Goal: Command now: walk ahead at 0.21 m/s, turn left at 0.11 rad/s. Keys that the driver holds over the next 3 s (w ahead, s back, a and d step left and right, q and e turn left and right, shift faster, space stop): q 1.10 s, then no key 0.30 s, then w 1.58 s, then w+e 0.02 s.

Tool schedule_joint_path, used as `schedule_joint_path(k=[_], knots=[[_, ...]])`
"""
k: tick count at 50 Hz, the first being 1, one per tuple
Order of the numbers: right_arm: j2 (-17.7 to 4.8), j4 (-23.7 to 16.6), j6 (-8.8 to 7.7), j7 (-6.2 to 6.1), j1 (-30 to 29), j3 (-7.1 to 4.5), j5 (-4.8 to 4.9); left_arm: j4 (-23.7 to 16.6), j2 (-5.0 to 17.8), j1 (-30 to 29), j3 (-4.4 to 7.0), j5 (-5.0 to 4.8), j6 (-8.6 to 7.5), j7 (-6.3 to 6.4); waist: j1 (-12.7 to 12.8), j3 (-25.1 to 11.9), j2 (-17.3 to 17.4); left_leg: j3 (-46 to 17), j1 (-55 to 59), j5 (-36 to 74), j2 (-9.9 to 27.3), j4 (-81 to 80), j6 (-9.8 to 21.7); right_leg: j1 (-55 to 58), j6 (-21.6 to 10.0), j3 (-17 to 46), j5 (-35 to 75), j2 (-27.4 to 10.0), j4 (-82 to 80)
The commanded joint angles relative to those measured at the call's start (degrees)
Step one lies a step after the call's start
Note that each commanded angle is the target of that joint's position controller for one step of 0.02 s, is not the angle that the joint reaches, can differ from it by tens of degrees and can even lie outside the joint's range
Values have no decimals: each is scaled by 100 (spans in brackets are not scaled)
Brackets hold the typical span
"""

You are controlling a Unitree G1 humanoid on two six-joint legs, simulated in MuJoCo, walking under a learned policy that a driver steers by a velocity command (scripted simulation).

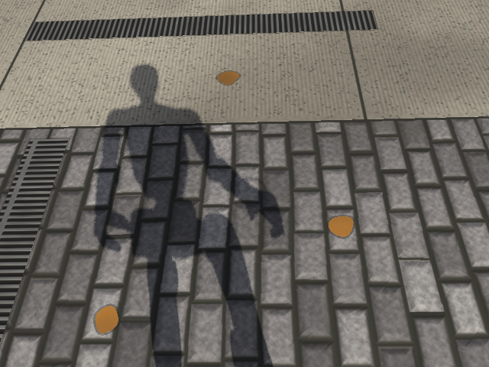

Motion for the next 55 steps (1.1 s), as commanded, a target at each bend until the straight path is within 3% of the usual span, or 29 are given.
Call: schedule_joint_path(k=[1,4,8,11,12,13,14,15,16,17,18,19,21,25,30,32,33,34,35,36,37,38,39,41,43,46,51,54,55], knots=[[-160,-78,53,14,334,-4,-23,-311,798,-393,140,40,-100,142,-203,-575,-635,29,749,1113,-109,-1188,-32,-43,-470,-73,3904,-1248,-513],[-200,-257,38,109,-110,19,-11,-158,958,-260,158,38,-38,240,45,-591,-703,144,755,1747,-281,-1975,-8,427,-385,-199,3751,-1407,-465],[-336,-460,62,263,-237,-24,-40,-81,974,-358,178,-42,184,342,45,-443,-724,227,341,902,-355,-2226,148,1103,-445,-137,3759,-1764,57],[-457,-464,51,367,255,-103,-47,-217,1066,-609,216,-139,347,443,-225,-598,-756,548,852,317,-697,-2573,405,1153,-284,-178,4568,-1752,1157],[-623,-376,23,352,760,-190,-52,-255,1076,-619,214,-158,383,467,-487,-859,-552,521,1625,1132,-843,-3146,600,950,-21,-368,4465,-1470,2015],[-1095,-405,18,261,1210,-328,-119,-400,1068,-591,193,-65,347,450,-640,-1324,177,-652,2856,3559,-151,-3263,1025,5,385,-497,2837,-955,3466],[-1498,-471,64,172,1259,-381,-236,-600,521,-343,46,127,292,339,-226,-1817,1461,-3034,4440,5732,1286,-3287,2368,-2114,850,-236,-2630,375,5475],[-1157,-563,83,156,1176,-280,-235,-478,687,-257,36,0,232,221,-390,-2606,891,-3366,4733,4881,1377,-3473,2584,-2354,765,1013,-3020,190,6237],[-994,-776,107,121,693,-266,-132,-542,841,-485,69,-173,221,170,-351,-2101,550,-2806,4314,3926,1182,-3552,2366,-2711,729,1100,-2660,-63,6263],[-778,-872,165,83,369,-220,10,-528,895,-674,98,-148,251,210,-260,-1561,-85,-2319,3716,2961,862,-3721,2009,-2780,739,982,-2272,-283,5853],[-632,-933,240,37,167,-171,74,-544,952,-830,143,-64,309,284,-187,-1180,-303,-2108,3075,2223,686,-3882,1779,-2678,770,911,-1993,-428,5340],[-594,-969,296,-3,89,-150,38,-587,951,-848,165,-53,372,316,-63,-1015,-140,-1948,2553,1754,456,-4019,1639,-2314,786,861,-1834,-467,4840],[-739,-1032,389,-57,107,-208,-73,-566,708,-707,110,-75,416,345,-7,-962,288,-1775,2258,1607,182,-4110,1511,-1948,870,670,-1654,-304,3928],[-967,-1153,474,-160,152,-313,-30,-513,686,-666,84,-103,395,377,-115,-1237,477,-1883,2187,1008,99,-4085,1384,-1494,1002,724,-1082,-222,2917],[-906,-1303,601,-181,57,-297,-32,-544,798,-656,126,-141,286,286,-179,-1098,741,-2419,2209,114,29,-4015,1180,-1209,905,775,-958,-170,1950],[-873,-1387,663,-204,-72,-277,13,-448,810,-317,155,-152,200,217,32,-1063,762,-2457,2098,226,-126,-3755,1010,-651,754,643,-473,-151,940],[-774,-1414,691,-220,-8,-246,33,-384,942,-110,207,-129,179,197,99,-1059,638,-2334,1836,25,-342,-3492,812,-154,626,749,-184,-400,401],[-478,-1460,704,-217,158,-164,4,-410,1357,24,301,-3,194,222,-6,-1109,-270,-1768,1125,-1010,-815,-2430,506,429,221,1771,-169,-1563,4],[-470,-1700,630,-179,123,-189,36,-458,1749,-203,373,206,252,223,-231,-783,-2029,-631,50,-2199,-1656,-1182,206,206,-713,3270,695,-2583,-377],[-939,-1595,550,-134,227,-319,-62,-681,1416,-515,291,276,219,246,-226,-788,-1652,-882,33,-2188,-1212,87,42,-19,-1020,3355,997,-2830,-341],[-1108,-1432,570,-108,403,-407,-4,-801,1119,-814,215,190,211,286,-343,-761,-1155,-846,82,-1805,-1154,590,-20,-70,-804,2646,1146,-2502,-154],[-982,-1279,641,-130,558,-403,1,-853,1001,-974,183,76,218,301,-395,-674,-905,-717,70,-1501,-1109,865,-131,-38,-527,2053,1151,-2107,-20],[-854,-1255,696,-142,588,-372,-23,-853,957,-951,161,-17,225,320,-322,-612,-875,-673,-91,-1221,-1063,1153,-233,87,-439,1768,1211,-1973,40],[-605,-1389,737,-102,405,-286,37,-815,977,-736,140,-18,276,362,-178,-515,-957,-393,-129,-956,-986,1121,-379,133,-478,1231,1499,-1771,22],[-484,-1627,722,-76,7,-217,82,-768,1062,-405,173,8,333,411,78,-539,-1147,-224,-311,-830,-837,519,-497,624,-594,1085,1651,-1836,22],[-392,-1845,712,-1,-174,-149,51,-775,1287,-248,263,-15,384,414,220,-736,-1255,-52,82,-977,-599,-329,-538,908,-691,926,1853,-2064,90],[-497,-1970,773,120,-59,-182,54,-840,1496,-400,364,-124,391,276,181,-756,-1399,441,1209,-953,-611,-1621,-264,514,-617,533,1920,-2224,235],[-494,-1849,803,170,421,-256,53,-792,1431,-498,362,-279,376,232,-132,-796,-1235,644,2216,76,-816,-3227,160,226,-186,191,1573,-2122,925],[-714,-1771,793,113,701,-348,44,-656,1212,-154,309,-226,355,200,-170,-925,-703,270,3109,950,-740,-3698,376,-365,223,-190,934,-1871,1631]])
Next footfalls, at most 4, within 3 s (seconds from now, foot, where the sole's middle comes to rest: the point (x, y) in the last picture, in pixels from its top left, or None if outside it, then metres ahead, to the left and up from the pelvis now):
0.26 left None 0.24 0.12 -0.78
0.68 right None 0.28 -0.10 -0.78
1.10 left None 0.13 0.12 -0.78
1.52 right None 0.27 -0.06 -0.78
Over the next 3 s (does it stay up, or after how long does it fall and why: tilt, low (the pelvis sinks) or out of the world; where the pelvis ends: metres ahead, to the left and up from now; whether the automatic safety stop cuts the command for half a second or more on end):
stays up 0.65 0.56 -0.02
